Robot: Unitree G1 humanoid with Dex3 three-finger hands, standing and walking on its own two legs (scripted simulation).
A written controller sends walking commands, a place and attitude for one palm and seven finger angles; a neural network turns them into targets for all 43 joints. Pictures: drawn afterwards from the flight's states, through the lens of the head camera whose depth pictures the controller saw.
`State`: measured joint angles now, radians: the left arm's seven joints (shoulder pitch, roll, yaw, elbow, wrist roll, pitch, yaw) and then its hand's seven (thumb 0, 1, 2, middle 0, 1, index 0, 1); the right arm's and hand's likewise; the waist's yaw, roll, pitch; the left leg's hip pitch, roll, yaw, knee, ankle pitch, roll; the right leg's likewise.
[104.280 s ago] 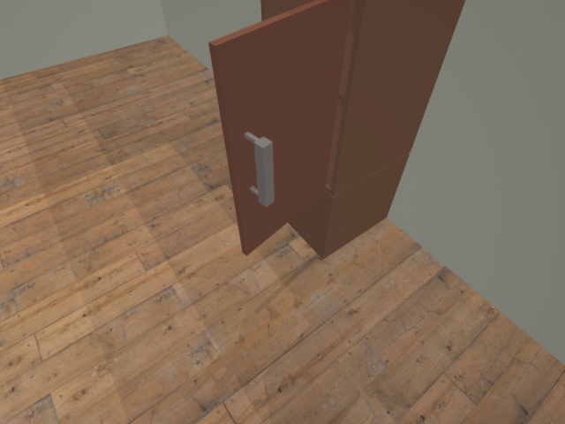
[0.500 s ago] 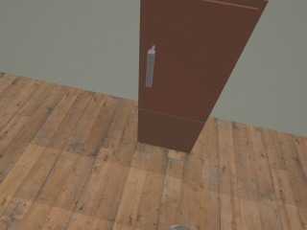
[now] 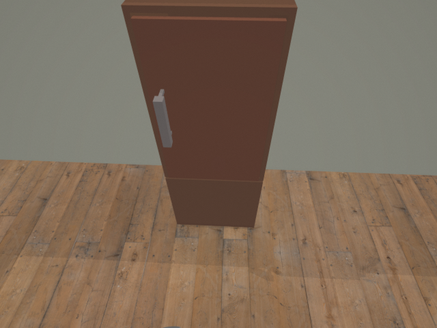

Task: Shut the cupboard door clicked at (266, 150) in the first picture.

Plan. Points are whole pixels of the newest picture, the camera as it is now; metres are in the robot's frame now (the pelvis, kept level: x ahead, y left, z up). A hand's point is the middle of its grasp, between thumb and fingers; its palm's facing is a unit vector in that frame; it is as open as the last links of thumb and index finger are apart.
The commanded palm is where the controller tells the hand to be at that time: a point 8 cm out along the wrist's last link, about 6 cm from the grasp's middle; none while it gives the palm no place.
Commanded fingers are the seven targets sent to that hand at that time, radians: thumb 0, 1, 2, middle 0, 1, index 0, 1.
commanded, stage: take the last steps up to it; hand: left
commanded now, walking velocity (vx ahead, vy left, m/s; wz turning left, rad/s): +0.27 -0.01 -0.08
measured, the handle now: (165, 118) +0.68 +0.19 -0.03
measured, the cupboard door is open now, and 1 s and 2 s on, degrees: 0 0 0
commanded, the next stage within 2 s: come to a stop and stand still in 0.42 s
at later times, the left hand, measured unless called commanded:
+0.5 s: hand (155, 300) +0.21 +0.16 -0.18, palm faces -0.04 -0.98 -0.21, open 7.4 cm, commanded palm none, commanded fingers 0.00 0.90 0.90 -0.20 -0.30 -0.20 -0.30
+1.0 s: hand (147, 290) +0.24 +0.19 -0.20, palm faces +0.04 -0.98 -0.20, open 7.4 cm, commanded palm none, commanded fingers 0.00 0.90 0.90 -0.20 -0.30 -0.20 -0.30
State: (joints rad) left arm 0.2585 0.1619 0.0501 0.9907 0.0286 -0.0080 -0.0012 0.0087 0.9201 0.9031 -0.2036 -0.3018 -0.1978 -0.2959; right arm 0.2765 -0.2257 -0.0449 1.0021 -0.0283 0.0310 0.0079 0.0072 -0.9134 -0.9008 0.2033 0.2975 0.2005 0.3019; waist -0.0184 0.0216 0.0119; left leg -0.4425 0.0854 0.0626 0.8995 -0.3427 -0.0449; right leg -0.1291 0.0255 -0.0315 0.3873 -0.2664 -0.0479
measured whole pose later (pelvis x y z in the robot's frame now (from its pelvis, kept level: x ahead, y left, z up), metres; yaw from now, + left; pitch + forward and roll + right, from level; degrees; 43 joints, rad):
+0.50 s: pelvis +0.14 -0.03 -0.02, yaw -4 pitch -1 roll +2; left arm 0.21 0.18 0.06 1.01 0.03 -0.02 -0.02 0.01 0.91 0.90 -0.20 -0.30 -0.19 -0.30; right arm 0.41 -0.14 -0.01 1.11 -0.02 -0.01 -0.01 0.00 -0.91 -0.90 0.21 0.30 0.21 0.30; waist -0.01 -0.01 0.04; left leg -0.10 0.07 0.13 0.53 -0.40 -0.03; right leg -0.35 -0.04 -0.06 0.57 -0.22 -0.03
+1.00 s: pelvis +0.20 +0.00 -0.01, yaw -3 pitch +0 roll -1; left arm 0.20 0.20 0.06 1.03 0.02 0.05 0.05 0.01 0.91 0.90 -0.20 -0.30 -0.20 -0.30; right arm 0.11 -0.17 -0.02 0.97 -0.02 0.03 -0.03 0.00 -0.91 -0.90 0.20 0.30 0.20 0.30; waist 0.04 -0.05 0.09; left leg -0.28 0.01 0.07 0.55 -0.26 0.05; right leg -0.33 -0.01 -0.01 0.83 -0.52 0.01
